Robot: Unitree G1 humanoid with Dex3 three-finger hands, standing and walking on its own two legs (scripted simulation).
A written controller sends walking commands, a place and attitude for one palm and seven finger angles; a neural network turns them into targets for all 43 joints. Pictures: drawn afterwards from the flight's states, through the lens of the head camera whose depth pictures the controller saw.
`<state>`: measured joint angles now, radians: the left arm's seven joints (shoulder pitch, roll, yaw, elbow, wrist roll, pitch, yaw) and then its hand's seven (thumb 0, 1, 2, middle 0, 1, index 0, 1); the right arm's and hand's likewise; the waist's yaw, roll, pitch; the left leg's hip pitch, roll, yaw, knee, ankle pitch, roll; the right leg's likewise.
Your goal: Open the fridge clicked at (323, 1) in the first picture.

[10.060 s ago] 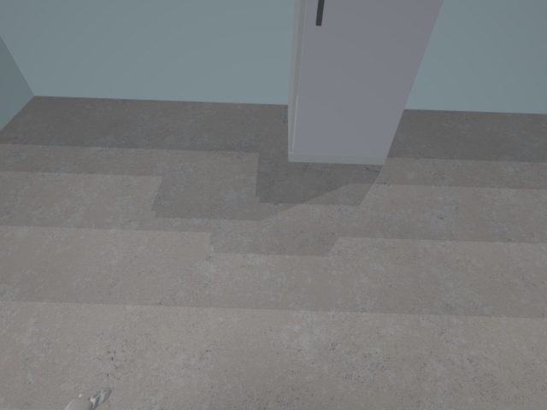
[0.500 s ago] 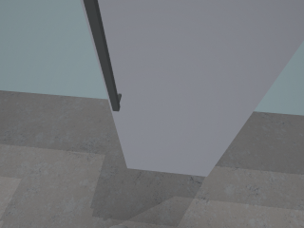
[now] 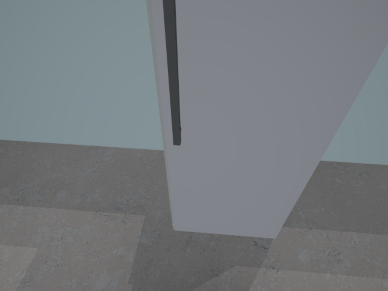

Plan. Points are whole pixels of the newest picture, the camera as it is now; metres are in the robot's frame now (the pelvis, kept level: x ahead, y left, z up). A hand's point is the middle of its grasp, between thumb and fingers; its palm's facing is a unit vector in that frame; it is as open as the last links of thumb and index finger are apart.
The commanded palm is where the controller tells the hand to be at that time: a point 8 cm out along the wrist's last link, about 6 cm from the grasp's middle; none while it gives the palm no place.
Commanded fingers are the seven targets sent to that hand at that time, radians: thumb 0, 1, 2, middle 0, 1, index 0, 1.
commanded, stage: come to a stop and stand still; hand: left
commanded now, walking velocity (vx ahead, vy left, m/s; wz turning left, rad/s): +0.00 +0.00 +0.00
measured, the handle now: (174, 61) +0.53 +0.09 +0.24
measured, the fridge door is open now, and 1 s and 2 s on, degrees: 0 0 0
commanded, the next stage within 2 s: look again from close up in 0.94 s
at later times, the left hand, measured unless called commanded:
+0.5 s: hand out of the picture -0.06 +0.19 -0.20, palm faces +0.07 -0.98 -0.17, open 7.4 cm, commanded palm none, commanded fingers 0.00 0.90 0.90 -0.20 -0.30 -0.20 -0.30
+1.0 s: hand out of the picture -0.10 +0.19 -0.16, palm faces +0.04 -0.98 -0.18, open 7.3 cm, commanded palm none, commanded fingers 0.00 0.90 0.90 -0.20 -0.30 -0.20 -0.30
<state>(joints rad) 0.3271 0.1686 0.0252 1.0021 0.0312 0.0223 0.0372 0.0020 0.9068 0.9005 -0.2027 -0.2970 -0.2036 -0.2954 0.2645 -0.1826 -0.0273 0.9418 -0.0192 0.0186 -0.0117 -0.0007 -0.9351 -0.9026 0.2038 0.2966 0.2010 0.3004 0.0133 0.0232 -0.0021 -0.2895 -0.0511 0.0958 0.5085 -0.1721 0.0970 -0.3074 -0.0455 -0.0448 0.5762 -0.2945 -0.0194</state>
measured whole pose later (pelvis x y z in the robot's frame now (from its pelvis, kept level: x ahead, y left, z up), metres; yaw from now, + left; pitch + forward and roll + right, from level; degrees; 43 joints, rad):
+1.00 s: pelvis -0.09 +0.03 +0.01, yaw +0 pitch +0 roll +0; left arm 0.31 0.13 0.00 1.09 0.01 0.00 0.03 0.00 0.92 0.90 -0.20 -0.30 -0.20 -0.30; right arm 0.32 -0.13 0.00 1.08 -0.01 -0.02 -0.03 0.01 -0.91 -0.90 0.20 0.30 0.20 0.30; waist 0.00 0.00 0.02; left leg -0.19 -0.06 0.08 0.41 -0.22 0.08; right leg -0.26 0.00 -0.01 0.46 -0.19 -0.01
